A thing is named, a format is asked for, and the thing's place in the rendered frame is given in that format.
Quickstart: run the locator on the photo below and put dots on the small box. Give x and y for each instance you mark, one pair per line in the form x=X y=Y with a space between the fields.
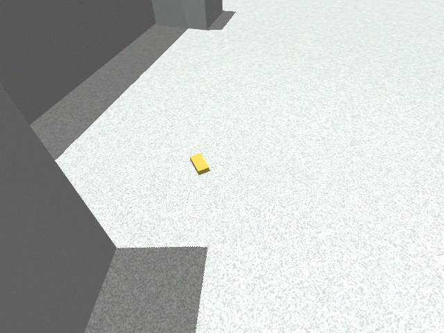
x=199 y=163

